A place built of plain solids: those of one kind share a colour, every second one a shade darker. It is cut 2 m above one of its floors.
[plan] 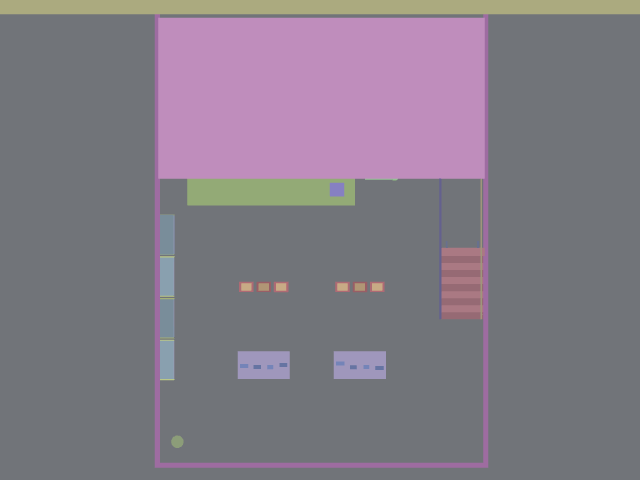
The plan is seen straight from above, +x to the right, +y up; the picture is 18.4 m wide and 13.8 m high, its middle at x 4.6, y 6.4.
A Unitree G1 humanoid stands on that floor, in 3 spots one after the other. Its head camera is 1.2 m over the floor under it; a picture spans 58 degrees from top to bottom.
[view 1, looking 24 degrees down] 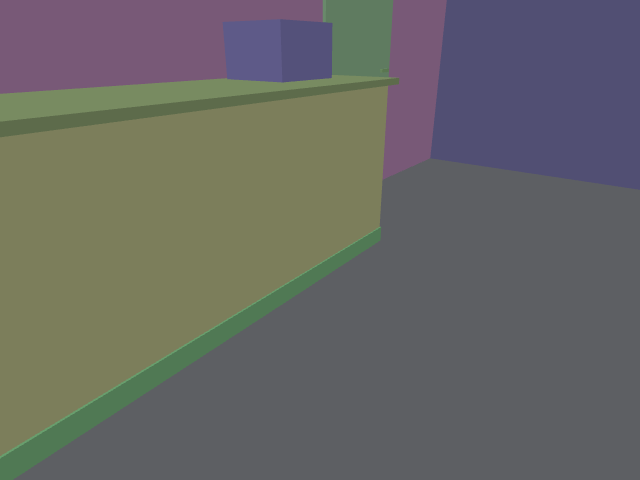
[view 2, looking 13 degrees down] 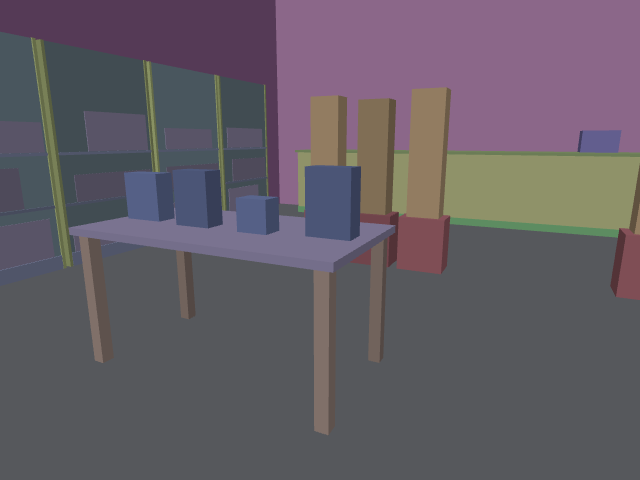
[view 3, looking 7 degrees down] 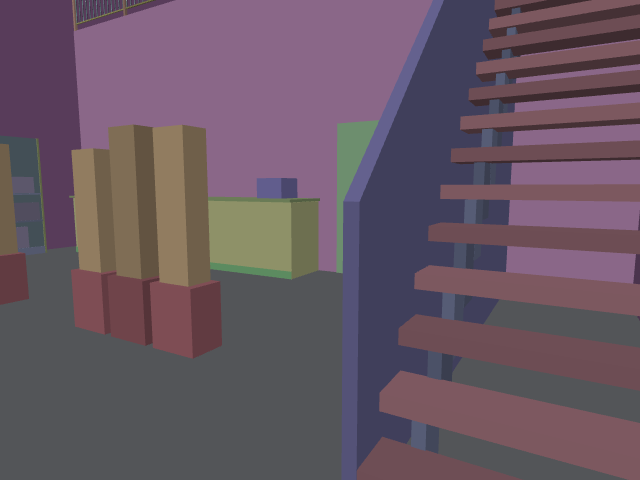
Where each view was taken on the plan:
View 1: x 3.19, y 6.15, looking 37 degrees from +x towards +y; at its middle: counter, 2.37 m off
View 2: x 4.36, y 1.00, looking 116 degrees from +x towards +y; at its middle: top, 1.96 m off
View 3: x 8.69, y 2.82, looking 120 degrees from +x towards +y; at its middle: upper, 6.21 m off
